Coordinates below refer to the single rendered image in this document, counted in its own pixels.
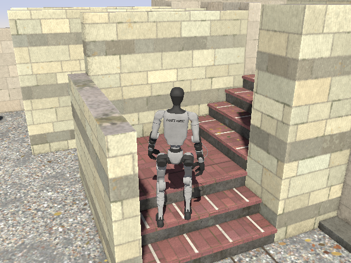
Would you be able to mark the robot right hand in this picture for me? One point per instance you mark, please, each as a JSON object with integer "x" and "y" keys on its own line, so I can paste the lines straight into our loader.
{"x": 200, "y": 169}

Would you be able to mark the robot left forearm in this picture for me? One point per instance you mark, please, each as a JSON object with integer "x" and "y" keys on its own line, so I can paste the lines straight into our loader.
{"x": 152, "y": 143}

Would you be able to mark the robot head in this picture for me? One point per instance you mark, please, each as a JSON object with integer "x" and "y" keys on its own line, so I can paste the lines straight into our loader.
{"x": 177, "y": 95}

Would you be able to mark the robot left upper arm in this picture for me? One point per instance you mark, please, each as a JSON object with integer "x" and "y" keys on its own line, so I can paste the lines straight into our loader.
{"x": 156, "y": 123}

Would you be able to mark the robot right forearm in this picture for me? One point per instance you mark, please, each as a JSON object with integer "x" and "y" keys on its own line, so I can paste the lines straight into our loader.
{"x": 199, "y": 151}

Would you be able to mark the robot right thigh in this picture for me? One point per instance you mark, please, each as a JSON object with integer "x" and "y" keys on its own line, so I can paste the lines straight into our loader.
{"x": 188, "y": 160}

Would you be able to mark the robot left hand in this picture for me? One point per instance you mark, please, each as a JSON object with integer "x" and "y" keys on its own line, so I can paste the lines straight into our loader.
{"x": 155, "y": 151}

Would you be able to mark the robot right upper arm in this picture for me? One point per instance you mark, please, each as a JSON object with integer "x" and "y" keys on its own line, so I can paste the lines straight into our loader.
{"x": 194, "y": 126}

